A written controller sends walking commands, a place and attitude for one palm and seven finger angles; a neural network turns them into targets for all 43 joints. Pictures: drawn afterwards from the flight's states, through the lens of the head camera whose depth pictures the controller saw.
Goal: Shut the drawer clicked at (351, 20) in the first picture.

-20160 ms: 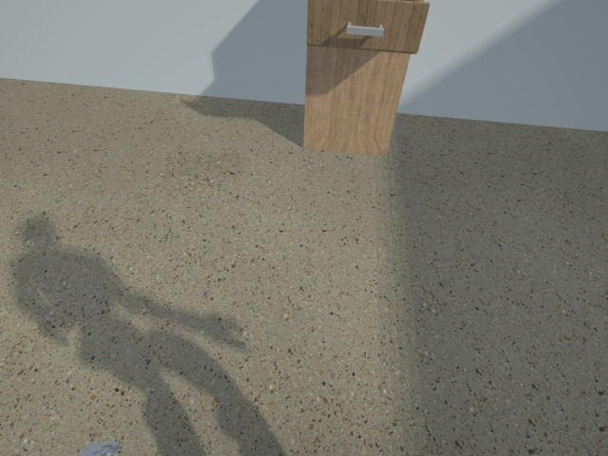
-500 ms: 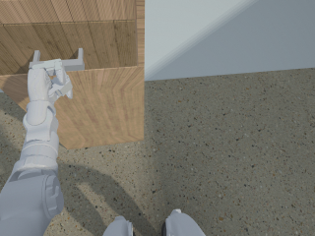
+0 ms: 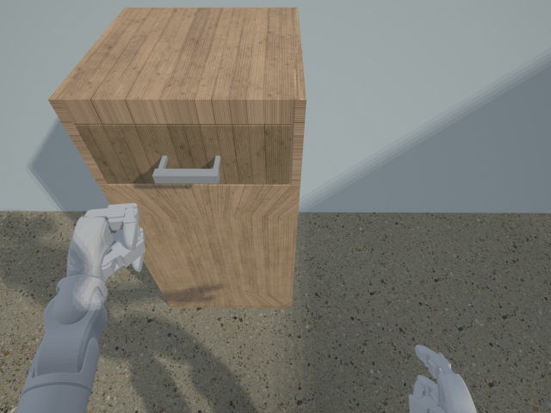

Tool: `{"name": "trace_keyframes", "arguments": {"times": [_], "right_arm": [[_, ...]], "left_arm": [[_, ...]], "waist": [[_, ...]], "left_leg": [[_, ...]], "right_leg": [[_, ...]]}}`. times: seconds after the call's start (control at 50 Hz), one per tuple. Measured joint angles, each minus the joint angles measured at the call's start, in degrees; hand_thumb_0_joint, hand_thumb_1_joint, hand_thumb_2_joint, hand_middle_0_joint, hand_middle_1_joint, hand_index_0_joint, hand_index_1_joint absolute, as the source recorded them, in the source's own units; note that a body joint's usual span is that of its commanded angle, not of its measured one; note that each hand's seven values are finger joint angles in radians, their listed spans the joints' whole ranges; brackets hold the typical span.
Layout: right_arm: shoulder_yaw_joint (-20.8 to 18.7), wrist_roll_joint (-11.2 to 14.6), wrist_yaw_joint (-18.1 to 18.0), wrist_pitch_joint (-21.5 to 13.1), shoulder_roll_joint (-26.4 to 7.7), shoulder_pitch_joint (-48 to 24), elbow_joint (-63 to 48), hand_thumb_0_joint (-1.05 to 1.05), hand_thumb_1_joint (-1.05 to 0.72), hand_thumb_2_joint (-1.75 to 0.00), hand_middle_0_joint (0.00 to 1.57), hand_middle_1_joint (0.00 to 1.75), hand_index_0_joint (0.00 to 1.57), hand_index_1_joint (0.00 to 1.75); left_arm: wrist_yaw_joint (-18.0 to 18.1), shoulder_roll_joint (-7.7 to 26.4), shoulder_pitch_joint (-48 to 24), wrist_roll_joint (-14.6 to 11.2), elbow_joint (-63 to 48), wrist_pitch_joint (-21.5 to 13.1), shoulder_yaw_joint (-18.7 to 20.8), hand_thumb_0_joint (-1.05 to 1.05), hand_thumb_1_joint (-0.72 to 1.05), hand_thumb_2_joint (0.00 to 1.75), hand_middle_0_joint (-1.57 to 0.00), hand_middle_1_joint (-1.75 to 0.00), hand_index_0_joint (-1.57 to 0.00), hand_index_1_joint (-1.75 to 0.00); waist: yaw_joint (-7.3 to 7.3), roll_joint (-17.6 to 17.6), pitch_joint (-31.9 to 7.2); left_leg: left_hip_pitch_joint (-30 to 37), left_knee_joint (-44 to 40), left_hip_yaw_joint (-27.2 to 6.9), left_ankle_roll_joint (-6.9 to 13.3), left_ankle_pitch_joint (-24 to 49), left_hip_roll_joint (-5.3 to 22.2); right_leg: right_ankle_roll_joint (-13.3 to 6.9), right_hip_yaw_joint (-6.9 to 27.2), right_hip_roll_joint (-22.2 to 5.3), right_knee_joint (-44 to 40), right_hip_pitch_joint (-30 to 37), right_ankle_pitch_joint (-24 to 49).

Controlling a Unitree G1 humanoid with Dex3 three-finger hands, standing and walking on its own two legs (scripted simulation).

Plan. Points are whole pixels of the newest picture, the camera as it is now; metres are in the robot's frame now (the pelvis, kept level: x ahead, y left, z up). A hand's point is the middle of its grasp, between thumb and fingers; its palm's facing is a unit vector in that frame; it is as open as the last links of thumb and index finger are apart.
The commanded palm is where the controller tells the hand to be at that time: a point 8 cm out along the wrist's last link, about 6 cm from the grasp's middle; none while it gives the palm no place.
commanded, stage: draw the hand back to the body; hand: left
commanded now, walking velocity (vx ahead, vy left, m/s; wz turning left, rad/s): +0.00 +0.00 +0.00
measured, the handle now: (188, 168) +0.56 +0.21 +0.01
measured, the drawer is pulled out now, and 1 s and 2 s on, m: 0.00 0.00 0.00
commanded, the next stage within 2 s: step back with the hand held close in 0.78 s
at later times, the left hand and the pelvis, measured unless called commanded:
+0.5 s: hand (60, 296) +0.21 +0.23 +0.16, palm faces +0.35 -0.87 -0.36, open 3.3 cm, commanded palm +0.15 +0.28 +0.18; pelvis +0.00 +0.00 +0.02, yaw +0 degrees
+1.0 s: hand (18, 315) +0.18 +0.24 +0.19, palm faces +0.40 -0.81 -0.42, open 3.3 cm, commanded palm +0.12 +0.28 +0.20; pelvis -0.01 +0.00 +0.02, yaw +0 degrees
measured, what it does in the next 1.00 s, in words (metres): stands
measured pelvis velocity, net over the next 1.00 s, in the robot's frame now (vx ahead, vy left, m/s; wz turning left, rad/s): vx -0.01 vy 0.00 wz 0.00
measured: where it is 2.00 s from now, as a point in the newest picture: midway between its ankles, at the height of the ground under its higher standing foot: outside the picture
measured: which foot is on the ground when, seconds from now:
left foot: down 0.00-1.00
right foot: down 0.00-1.00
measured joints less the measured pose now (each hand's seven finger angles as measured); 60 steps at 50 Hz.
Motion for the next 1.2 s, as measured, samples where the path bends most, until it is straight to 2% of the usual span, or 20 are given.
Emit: {"name": "trace_keyframes", "arguments": {"times": [0.08,0.2,0.38,0.64,0.8,0.94,1.04,1.12,1.2], "right_arm": [[0.8,-0.2,-1.0,0.4,0.4,-1.4,0.3,0.01,-0.91,-0.90,0.20,0.30,0.20,0.30],[1.9,-1.1,-1.3,-0.2,1.1,-2.2,1.4,0.01,-0.91,-0.90,0.20,0.30,0.20,0.30],[2.0,-2.4,-0.4,-1.2,1.9,-1.4,2.7,0.01,-0.90,-0.90,0.21,0.30,0.20,0.30],[0.0,-2.6,-0.3,-3.9,1.1,0.5,3.4,0.01,-0.90,-0.90,0.20,0.30,0.20,0.30],[-0.3,-2.6,-1.1,-5.1,1.1,0.0,3.9,0.01,-0.90,-0.90,0.20,0.30,0.20,0.30],[0.2,-2.8,-1.0,-5.8,1.9,0.1,3.7,0.01,-0.90,-0.90,0.20,0.30,0.20,0.30],[-0.3,-3.2,-0.1,-3.7,1.7,-0.8,2.7,0.01,-0.90,-0.90,0.21,0.30,0.20,0.30],[-1.6,-3.1,0.0,-1.4,1.1,-1.2,2.1,0.01,-0.90,-0.90,0.21,0.30,0.20,0.30],[-2.7,-2.8,-0.6,0.2,0.8,-0.8,1.3,0.01,-0.90,-0.90,0.20,0.30,0.20,0.30]], "left_arm": [[5.4,-0.1,4.8,2.8,-5.6,3.2,-2.1,0.02,0.90,0.90,-1.40,-1.60,-1.40,-1.60],[8.6,-0.5,10.3,4.3,-12.7,5.4,-2.5,0.02,0.90,0.90,-1.40,-1.60,-1.40,-1.60],[9.0,-0.2,20.5,4.6,-24.4,5.4,-0.1,0.02,0.90,0.90,-1.40,-1.60,-1.40,-1.60],[9.6,1.7,34.9,4.6,-38.9,3.3,5.4,0.02,0.89,0.90,-1.40,-1.60,-1.41,-1.60],[10.0,0.4,34.0,5.0,-37.8,2.5,5.1,0.02,0.89,0.90,-1.41,-1.60,-1.41,-1.60],[9.9,0.6,33.6,5.1,-37.9,2.1,5.3,0.02,0.89,0.90,-1.41,-1.60,-1.41,-1.60],[10.0,2.2,33.9,5.6,-38.1,-2.0,9.6,0.02,0.89,0.90,-1.41,-1.60,-1.41,-1.60],[9.9,2.0,36.6,5.9,-38.5,-2.3,8.9,0.02,0.89,0.90,-1.40,-1.60,-1.41,-1.60],[9.7,3.2,39.1,6.2,-40.2,-1.8,7.9,0.02,0.89,0.90,-1.40,-1.60,-1.41,-1.60]], "waist": [[1.22,0.3,1.7],[2.68,0.8,3.7],[3.21,1.6,4.9],[4.05,2.4,4.2],[4.58,2.4,4.9],[4.15,1.9,4.9],[2.23,1.8,4.7],[0.83,1.2,5.1],[0.16,0.2,5.5]], "left_leg": [[5.8,-4.9,0.1,0.1,2.2,-0.4],[12.6,-10.9,0.0,0.1,4.8,-0.8],[18.1,-15.4,0.2,0.0,6.5,-0.8],[19.1,-14.9,0.1,-0.2,6.0,-0.2],[18.6,-14.1,-0.3,-0.3,6.2,-0.2],[18.3,-13.8,0.0,-0.5,6.3,0.3],[14.6,-13.0,0.2,-0.3,6.5,0.8],[13.0,-14.0,1.3,0.4,7.6,0.0],[11.3,-13.9,1.8,1.0,8.1,-0.9]], "right_leg": [[0.1,0.2,-0.3,-4.4,5.6,1.9],[0.3,0.2,-0.5,-9.9,12.3,4.1],[0.2,0.5,-0.3,-14.4,17.7,5.9],[0.0,0.4,0.3,-14.7,19.0,6.0],[-0.1,0.0,0.3,-14.2,18.8,6.1],[-0.3,0.2,0.7,-14.5,18.6,6.5],[-0.2,0.5,1.2,-15.8,15.7,8.1],[0.6,1.5,0.4,-15.2,13.1,8.7],[1.2,2.0,-0.5,-13.6,10.8,8.6]]}}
